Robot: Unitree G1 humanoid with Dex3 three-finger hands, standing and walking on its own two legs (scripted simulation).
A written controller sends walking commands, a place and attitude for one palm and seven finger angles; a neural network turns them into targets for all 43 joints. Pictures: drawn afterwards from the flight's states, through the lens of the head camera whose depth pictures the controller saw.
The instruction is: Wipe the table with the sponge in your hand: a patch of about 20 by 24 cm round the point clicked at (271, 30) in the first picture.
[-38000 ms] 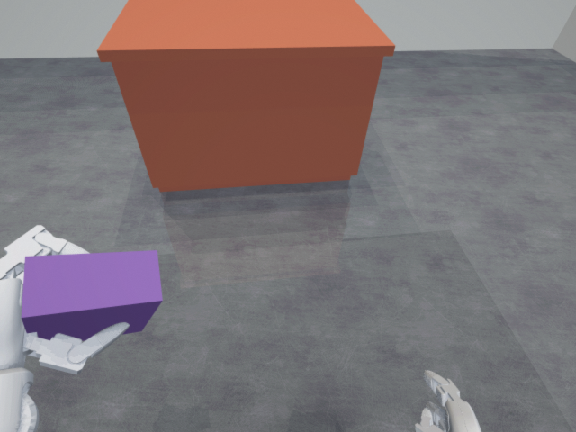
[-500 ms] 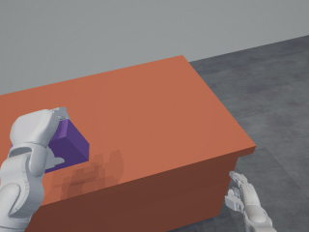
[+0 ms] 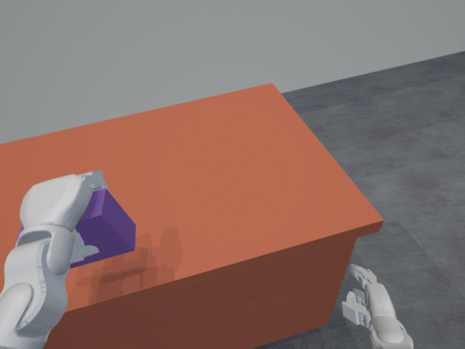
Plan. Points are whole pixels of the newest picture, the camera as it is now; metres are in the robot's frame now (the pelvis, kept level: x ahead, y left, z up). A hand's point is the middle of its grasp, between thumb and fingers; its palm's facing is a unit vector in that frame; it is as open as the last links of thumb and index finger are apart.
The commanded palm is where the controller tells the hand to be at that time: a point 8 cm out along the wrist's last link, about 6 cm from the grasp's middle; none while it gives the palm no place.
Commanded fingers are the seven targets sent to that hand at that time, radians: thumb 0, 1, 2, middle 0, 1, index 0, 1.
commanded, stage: move the sponge above the wiping area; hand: left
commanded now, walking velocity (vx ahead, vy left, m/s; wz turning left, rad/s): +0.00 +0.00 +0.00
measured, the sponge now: (89, 236) +0.23 +0.29 +0.11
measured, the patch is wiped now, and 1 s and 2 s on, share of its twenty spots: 0.00 0.00 0.00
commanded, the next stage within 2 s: lower the sponge onto the table in 1.82 s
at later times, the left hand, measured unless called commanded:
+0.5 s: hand (91, 216) +0.25 +0.28 +0.14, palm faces +0.09 -0.07 -0.99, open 9.9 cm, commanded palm +0.21 +0.28 +0.20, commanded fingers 0.00 0.10 1.30 -1.20 -1.60 -1.20 -1.60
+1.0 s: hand (93, 215) +0.26 +0.29 +0.12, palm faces +0.07 -0.07 -1.00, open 9.9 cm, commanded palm +0.23 +0.29 +0.18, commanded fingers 0.00 0.10 1.30 -1.20 -1.60 -1.20 -1.60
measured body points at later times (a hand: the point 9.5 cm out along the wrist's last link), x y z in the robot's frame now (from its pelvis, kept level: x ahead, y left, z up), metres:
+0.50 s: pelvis +0.01 +0.01 +0.00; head -0.01 -0.04 +0.45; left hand +0.24 +0.28 +0.19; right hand +0.27 -0.18 -0.08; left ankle +0.03 +0.11 -0.74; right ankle +0.02 -0.06 -0.74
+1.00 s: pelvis +0.01 +0.01 +0.00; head -0.01 -0.04 +0.45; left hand +0.26 +0.29 +0.18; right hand +0.26 -0.19 -0.08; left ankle +0.03 +0.11 -0.74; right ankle +0.02 -0.06 -0.74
